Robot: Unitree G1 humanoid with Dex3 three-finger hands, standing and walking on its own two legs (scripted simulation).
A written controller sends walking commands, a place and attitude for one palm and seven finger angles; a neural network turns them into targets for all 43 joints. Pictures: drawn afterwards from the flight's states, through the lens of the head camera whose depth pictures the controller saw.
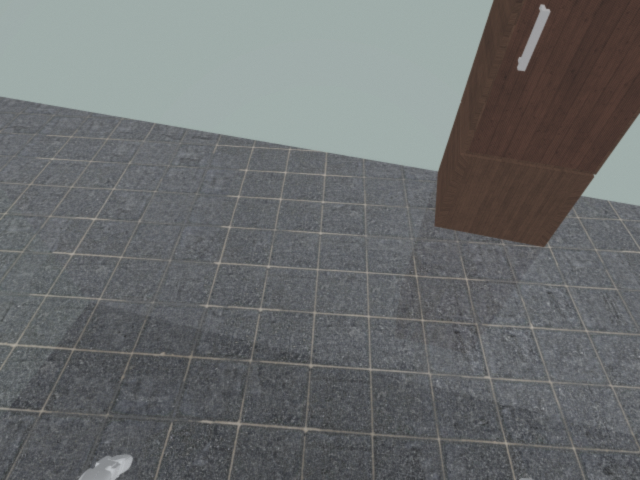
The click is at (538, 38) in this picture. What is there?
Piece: cupboard door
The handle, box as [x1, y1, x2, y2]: [517, 4, 550, 70]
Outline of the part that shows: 542,4 540,4 540,12 523,53 518,59 519,63 517,69 519,70 525,69 550,11 549,9 546,9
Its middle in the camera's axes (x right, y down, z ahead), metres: +0.59 -0.56 +1.07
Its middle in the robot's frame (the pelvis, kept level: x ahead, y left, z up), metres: +1.21 -0.52 +0.06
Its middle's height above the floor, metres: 0.83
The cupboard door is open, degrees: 0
